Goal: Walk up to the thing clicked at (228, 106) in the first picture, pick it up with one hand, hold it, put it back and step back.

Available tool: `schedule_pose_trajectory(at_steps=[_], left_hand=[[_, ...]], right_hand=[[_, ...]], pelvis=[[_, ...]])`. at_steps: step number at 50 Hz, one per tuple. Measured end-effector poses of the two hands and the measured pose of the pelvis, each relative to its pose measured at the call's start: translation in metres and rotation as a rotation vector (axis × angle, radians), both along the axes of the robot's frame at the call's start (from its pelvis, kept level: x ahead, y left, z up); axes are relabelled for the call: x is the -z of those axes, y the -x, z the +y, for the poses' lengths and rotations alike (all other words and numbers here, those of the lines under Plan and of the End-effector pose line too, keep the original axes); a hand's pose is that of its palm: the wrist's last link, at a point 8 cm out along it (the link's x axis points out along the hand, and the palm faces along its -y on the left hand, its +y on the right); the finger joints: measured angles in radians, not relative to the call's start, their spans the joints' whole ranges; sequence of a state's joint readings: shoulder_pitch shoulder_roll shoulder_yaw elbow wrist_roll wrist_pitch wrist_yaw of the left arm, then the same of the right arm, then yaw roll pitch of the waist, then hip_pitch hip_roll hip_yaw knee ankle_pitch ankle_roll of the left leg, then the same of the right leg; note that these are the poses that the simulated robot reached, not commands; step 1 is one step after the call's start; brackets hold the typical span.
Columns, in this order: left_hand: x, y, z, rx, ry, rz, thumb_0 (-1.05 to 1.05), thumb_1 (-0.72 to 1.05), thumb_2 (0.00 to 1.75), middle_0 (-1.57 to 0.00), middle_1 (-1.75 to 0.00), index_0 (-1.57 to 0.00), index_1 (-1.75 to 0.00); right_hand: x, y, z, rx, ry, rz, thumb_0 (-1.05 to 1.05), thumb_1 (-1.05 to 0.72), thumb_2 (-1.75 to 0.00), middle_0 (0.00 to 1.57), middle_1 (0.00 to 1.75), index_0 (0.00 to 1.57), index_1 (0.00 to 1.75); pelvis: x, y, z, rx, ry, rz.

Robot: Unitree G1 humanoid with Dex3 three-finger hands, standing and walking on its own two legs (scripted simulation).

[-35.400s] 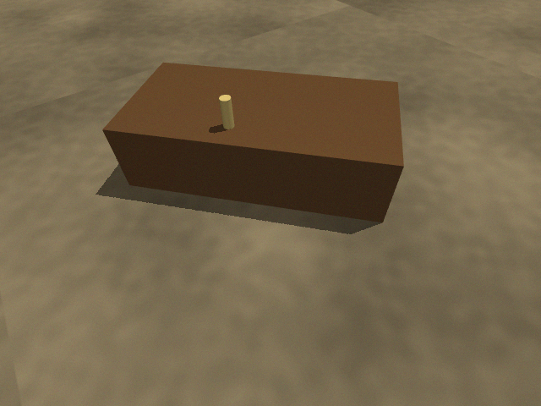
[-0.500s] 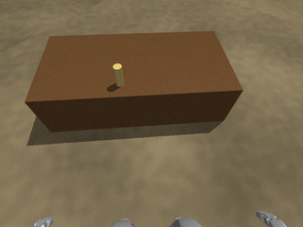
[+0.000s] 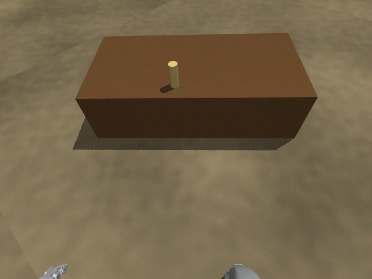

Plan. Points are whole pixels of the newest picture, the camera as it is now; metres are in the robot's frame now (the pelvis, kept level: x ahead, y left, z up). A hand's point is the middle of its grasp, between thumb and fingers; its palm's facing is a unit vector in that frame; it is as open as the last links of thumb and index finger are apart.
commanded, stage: step back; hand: left
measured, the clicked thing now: (173, 75) +1.13 +0.12 -0.32
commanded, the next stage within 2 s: stand in 1.08 s
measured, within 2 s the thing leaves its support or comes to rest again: neither
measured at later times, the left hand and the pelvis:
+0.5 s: hand out of the picture -0.01 +0.28 -0.12, palm faces +0.00 -0.92 -0.39, open 7.4 cm; pelvis -0.03 +0.01 +0.02, yaw -2 degrees
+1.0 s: hand out of the picture +0.14 +0.28 -0.13, palm faces -0.07 -0.93 -0.36, open 7.4 cm; pelvis +0.02 +0.03 +0.02, yaw -4 degrees
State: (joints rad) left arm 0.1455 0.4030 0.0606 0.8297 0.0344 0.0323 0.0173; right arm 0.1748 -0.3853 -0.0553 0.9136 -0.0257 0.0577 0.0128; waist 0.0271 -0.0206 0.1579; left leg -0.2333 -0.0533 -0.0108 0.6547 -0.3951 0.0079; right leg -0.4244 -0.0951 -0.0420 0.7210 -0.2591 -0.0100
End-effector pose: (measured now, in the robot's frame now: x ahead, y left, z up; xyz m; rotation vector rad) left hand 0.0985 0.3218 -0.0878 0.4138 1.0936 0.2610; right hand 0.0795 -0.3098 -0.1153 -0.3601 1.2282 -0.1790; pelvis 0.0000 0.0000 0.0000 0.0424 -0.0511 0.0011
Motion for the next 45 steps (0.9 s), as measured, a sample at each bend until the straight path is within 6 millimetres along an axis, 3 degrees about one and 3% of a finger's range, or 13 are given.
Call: schedule_pose_trajectory(at_steps=[5, 8, 15, 21, 26, 32, 45], left_hand=[[0.005, 0.042, 0.009, -0.032, 0.044, 0.066, 0.01, 0.90, 0.89, -0.21, -0.30, -0.20, -0.30], [0.008, 0.065, 0.010, -0.043, 0.064, 0.096, 0.01, 0.90, 0.89, -0.20, -0.30, -0.20, -0.30], [0.009, 0.105, -0.006, -0.038, 0.065, 0.175, 0.01, 0.90, 0.89, -0.20, -0.30, -0.20, -0.30], [-0.001, 0.118, -0.012, -0.060, 0.071, 0.154, 0.01, 0.90, 0.89, -0.21, -0.30, -0.21, -0.30], [-0.003, 0.110, 0.001, -0.068, 0.069, 0.146, 0.01, 0.90, 0.89, -0.21, -0.30, -0.21, -0.30], [0.014, 0.075, 0.020, -0.045, 0.078, 0.148, 0.01, 0.90, 0.89, -0.21, -0.30, -0.20, -0.30], [0.008, -0.011, 0.005, 0.041, 0.101, 0.051, 0.01, 0.90, 0.89, -0.20, -0.30, -0.20, -0.30]], right_hand=[[-0.016, 0.035, 0.014, 0.018, -0.003, -0.017, 0.00, -0.90, -0.90, 0.20, 0.30, 0.20, 0.30], [-0.022, 0.046, 0.016, 0.024, -0.001, -0.028, 0.00, -0.90, -0.90, 0.20, 0.30, 0.20, 0.30], [-0.020, 0.051, 0.002, 0.051, -0.016, -0.081, 0.00, -0.90, -0.90, 0.20, 0.30, 0.20, 0.30], [-0.021, 0.048, -0.001, 0.034, -0.018, -0.059, 0.00, -0.90, -0.90, 0.20, 0.30, 0.20, 0.30], [-0.021, 0.038, 0.006, 0.012, -0.008, -0.036, 0.00, -0.91, -0.90, 0.20, 0.30, 0.20, 0.30], [-0.018, 0.021, 0.029, 0.028, 0.003, -0.066, 0.00, -0.91, -0.90, 0.20, 0.30, 0.20, 0.30], [-0.023, -0.020, 0.045, 0.057, -0.038, -0.121, 0.00, -0.90, -0.90, 0.20, 0.30, 0.20, 0.30]], pelvis=[[-0.010, 0.019, 0.009, 0.012, 0.028, -0.001], [-0.013, 0.027, 0.008, 0.026, 0.032, 0.002], [-0.013, 0.038, -0.001, 0.066, 0.060, 0.002], [-0.020, 0.037, 0.000, 0.056, 0.045, 0.011], [-0.019, 0.028, 0.011, 0.032, 0.040, 0.014], [-0.011, 0.014, 0.027, 0.043, 0.027, 0.014], [-0.018, -0.012, 0.026, 0.070, 0.046, 0.025]])
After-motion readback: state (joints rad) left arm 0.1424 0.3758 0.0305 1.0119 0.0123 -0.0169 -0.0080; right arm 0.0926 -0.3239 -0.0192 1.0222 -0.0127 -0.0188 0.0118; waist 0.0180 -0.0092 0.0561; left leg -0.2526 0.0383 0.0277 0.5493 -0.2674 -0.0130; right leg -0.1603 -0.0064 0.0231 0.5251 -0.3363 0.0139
